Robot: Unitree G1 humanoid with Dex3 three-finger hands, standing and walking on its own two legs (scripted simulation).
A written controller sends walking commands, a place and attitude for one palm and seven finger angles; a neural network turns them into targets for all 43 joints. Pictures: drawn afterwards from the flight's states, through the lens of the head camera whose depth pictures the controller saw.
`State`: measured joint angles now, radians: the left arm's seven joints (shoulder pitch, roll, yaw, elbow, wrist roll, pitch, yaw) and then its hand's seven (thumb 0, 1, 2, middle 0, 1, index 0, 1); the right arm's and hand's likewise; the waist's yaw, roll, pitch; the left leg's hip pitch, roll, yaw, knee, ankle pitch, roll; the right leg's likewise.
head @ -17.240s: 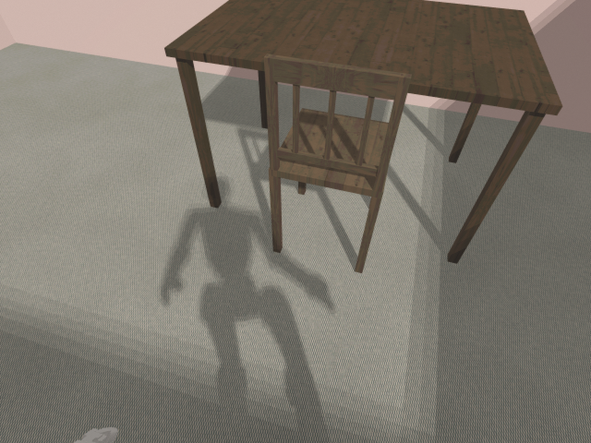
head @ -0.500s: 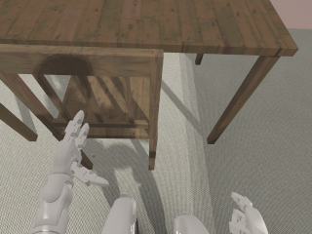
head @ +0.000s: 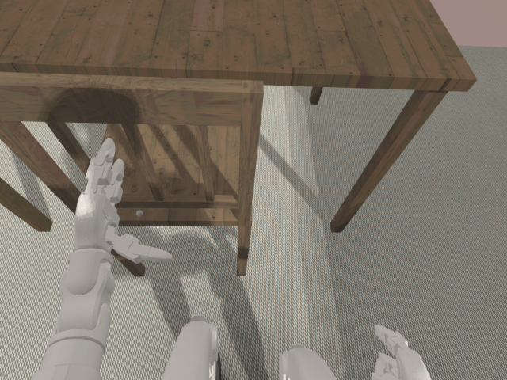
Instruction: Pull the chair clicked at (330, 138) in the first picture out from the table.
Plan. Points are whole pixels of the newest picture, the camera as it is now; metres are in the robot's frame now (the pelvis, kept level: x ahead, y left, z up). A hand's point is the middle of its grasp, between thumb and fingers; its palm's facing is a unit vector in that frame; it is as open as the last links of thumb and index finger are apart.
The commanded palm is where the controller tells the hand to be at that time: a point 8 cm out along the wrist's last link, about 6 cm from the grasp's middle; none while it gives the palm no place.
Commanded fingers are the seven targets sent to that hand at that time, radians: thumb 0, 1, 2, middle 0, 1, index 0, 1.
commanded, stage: push the fingers through the gap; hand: left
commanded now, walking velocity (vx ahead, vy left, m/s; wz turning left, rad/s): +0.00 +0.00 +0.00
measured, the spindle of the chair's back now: (146, 165) +0.46 +0.21 +0.01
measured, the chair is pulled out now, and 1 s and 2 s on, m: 0.00 0.00 0.00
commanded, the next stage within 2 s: hook a spindle and tug to test in 1.16 s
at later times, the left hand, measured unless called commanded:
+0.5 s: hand (151, 189) +0.40 +0.18 +0.02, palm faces +0.03 -1.00 -0.05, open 17.0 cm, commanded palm +0.38 +0.23 +0.03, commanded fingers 0.00 -0.50 0.30 -0.06 -0.08 -0.06 -0.08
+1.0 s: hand (155, 179) +0.42 +0.18 +0.02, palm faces +0.06 -1.00 -0.04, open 16.9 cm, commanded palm +0.40 +0.23 +0.03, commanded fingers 0.00 -0.50 0.30 -0.06 -0.08 -0.06 -0.08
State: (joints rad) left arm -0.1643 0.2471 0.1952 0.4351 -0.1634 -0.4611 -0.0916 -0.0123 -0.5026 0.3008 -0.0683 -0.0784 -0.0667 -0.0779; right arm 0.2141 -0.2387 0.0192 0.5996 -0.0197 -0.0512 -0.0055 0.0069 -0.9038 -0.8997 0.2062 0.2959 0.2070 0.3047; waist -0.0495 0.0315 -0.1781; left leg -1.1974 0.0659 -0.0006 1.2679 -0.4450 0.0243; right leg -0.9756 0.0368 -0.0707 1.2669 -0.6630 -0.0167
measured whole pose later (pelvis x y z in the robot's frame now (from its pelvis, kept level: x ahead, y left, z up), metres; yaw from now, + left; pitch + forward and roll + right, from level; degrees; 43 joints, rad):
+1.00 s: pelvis +0.00 +0.00 +0.00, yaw -1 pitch +24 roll -4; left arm -0.45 0.30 0.29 0.73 -0.14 -0.46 -0.13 -0.01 -0.50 0.30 -0.07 -0.08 -0.06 -0.08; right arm 0.26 -0.25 0.01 0.63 -0.02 0.03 0.02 0.00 -0.91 -0.90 0.21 0.30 0.21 0.30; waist -0.09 0.04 -0.17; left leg -1.25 0.08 0.01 1.27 -0.44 0.02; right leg -1.04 0.05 -0.06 1.28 -0.66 -0.02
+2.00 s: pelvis +0.00 +0.00 -0.01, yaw -1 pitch +25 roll -4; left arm -0.52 0.30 0.27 0.80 -0.12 -0.46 -0.08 0.00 0.26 0.63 -0.49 -1.39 -0.47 -1.39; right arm 0.26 -0.24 0.01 0.63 -0.03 0.05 0.03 0.00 -0.91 -0.90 0.21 0.30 0.21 0.30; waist -0.10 0.05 -0.17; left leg -1.27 0.07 0.00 1.28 -0.44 0.03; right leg -1.05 0.04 -0.06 1.28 -0.66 -0.01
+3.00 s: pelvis +0.01 +0.00 +0.04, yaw +0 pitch +14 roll -2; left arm -0.26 0.24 0.14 0.58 -0.09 -0.18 0.05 0.02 0.79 0.84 -0.41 -1.28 -0.43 -1.45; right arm 0.23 -0.21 0.02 0.56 0.05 0.12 -0.04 0.01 -0.91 -0.90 0.20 0.30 0.20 0.30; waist -0.07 0.04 -0.07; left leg -0.90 0.05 0.04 1.05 -0.40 0.03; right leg -0.70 0.02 -0.03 1.05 -0.58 0.01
